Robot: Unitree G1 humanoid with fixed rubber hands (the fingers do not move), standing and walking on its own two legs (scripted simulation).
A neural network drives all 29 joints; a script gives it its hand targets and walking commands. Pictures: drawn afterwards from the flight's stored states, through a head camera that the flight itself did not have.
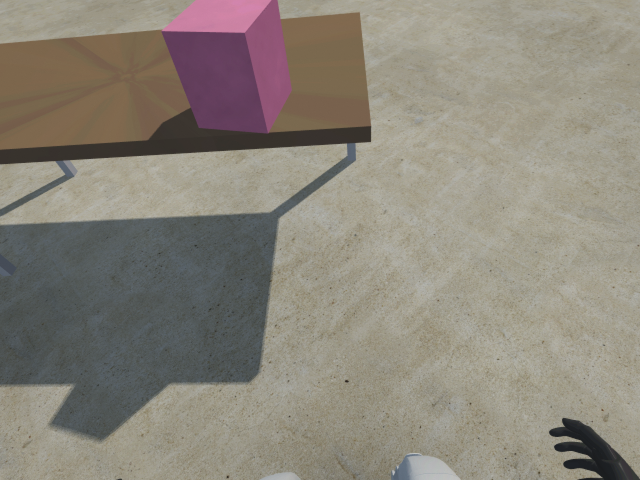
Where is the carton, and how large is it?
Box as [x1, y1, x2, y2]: [161, 0, 291, 133]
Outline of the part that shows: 195,0 161,31 198,126 205,128 267,133 291,90 277,0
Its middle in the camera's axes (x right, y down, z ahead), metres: -0.22 -0.45 +0.99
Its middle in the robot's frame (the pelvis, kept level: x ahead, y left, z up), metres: +1.04 +0.24 +0.01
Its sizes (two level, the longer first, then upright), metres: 0.210 0.200 0.250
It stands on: a table, 0.63 m high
